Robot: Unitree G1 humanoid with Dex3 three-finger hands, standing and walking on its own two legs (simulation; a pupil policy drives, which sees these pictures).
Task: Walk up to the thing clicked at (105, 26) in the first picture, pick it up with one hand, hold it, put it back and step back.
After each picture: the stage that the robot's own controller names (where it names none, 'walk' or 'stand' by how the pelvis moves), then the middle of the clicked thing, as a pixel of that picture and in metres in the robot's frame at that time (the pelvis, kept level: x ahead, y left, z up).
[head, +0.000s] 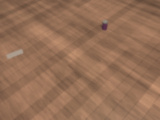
stand; (104, 25) +1.69 -0.26 -0.72
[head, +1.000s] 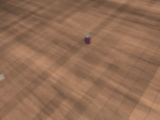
walk; (87, 39) +1.57 +0.11 -0.70
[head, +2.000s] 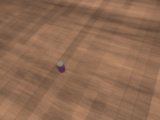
walk; (61, 67) +0.98 +0.32 -0.72
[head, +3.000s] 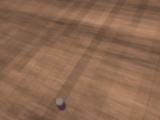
walk; (60, 104) +0.62 +0.31 -0.72
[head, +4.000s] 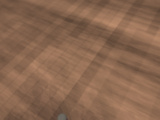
walk; out of the picture +0.42 +0.24 -0.70
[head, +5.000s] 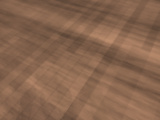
stand; out of the picture +0.35 +0.21 -0.72
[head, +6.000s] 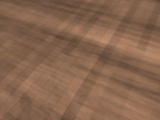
stand; out of the picture +0.33 +0.23 -0.72
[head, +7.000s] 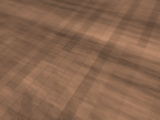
stand; out of the picture +0.36 +0.24 -0.73
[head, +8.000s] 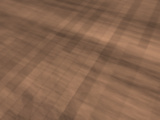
stand; out of the picture +0.34 +0.24 -0.73
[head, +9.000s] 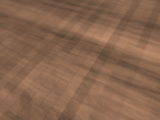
go down; out of the picture +0.34 +0.24 -0.73
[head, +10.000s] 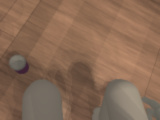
go down; (19, 65) +0.41 +0.27 -0.34
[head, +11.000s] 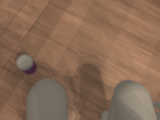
approach; (27, 65) +0.41 +0.28 -0.31
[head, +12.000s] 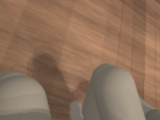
close in; out of the picture +0.38 +0.32 -0.22
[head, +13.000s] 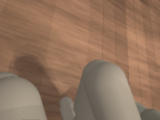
close; out of the picture +0.38 +0.32 -0.21
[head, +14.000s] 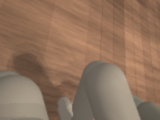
lift; out of the picture +0.36 +0.31 -0.22
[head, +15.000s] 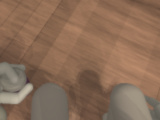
lift; (17, 84) +0.31 +0.25 -0.06
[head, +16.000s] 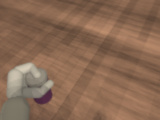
hold; (39, 86) +0.33 +0.17 +0.04
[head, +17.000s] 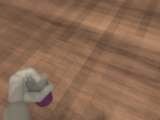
hold; (40, 90) +0.33 +0.17 +0.00
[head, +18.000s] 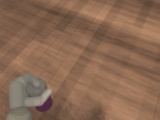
crouch; (40, 95) +0.32 +0.18 -0.05
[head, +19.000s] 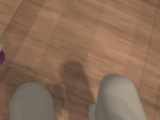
lower; out of the picture +0.44 +0.28 -0.11
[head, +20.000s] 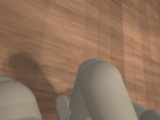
lower; out of the picture +0.39 +0.33 -0.22
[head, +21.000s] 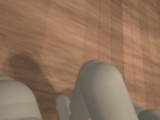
lower; out of the picture +0.39 +0.33 -0.22
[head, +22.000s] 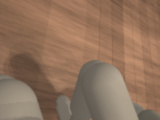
lower; out of the picture +0.38 +0.34 -0.22
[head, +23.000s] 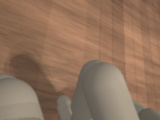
lower; out of the picture +0.38 +0.33 -0.22
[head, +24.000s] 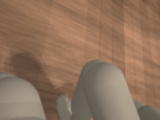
open; out of the picture +0.37 +0.32 -0.22
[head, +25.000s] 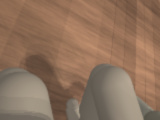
stand; out of the picture +0.37 +0.31 -0.22
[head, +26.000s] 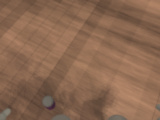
stand; (49, 103) +0.39 +0.23 -0.55
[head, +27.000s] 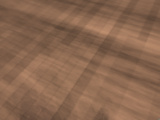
stand; out of the picture +0.37 +0.22 -0.66
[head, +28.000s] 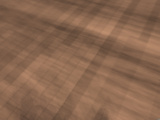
stand; out of the picture +0.36 +0.22 -0.67
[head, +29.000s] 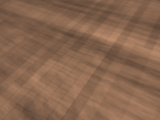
stand; out of the picture +0.38 +0.20 -0.72
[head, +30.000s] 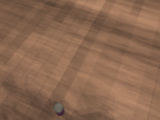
walk; (59, 109) +0.42 +0.20 -0.70
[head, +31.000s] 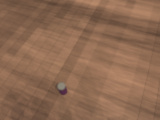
walk; (62, 88) +0.63 +0.25 -0.70
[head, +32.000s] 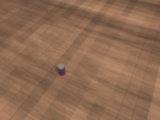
stand; (61, 69) +0.97 +0.22 -0.70
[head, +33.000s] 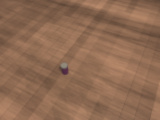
stand; (64, 68) +0.95 +0.23 -0.72
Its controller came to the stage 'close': yes
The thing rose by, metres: 0.71
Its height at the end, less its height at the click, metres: +0.00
